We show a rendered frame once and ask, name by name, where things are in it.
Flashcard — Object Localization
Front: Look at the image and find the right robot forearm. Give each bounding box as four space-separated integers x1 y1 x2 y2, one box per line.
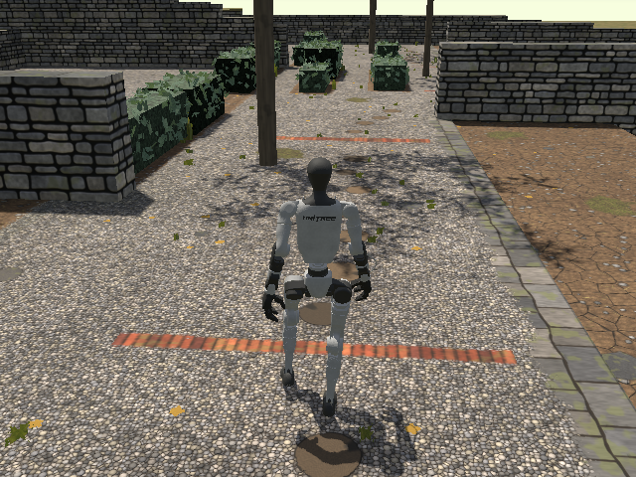
353 241 371 282

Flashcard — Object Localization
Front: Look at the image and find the left robot thigh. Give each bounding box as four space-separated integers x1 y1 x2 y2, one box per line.
284 275 305 326

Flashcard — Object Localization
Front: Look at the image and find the humanoid robot head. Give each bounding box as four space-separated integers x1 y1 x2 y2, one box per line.
302 157 336 206

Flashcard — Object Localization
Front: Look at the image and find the robot left hand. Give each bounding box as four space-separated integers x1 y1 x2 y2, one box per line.
262 292 285 322

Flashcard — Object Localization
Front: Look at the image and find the left robot forearm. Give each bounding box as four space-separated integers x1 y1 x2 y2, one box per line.
264 242 284 295

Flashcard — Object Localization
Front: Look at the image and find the robot right hand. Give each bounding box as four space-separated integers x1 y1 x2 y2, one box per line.
351 278 372 301

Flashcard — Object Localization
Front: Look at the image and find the left robot upper arm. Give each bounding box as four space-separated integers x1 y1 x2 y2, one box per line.
275 200 299 257

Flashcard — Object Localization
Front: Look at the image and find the right robot upper arm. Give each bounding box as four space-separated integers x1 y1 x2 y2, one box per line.
340 201 364 255

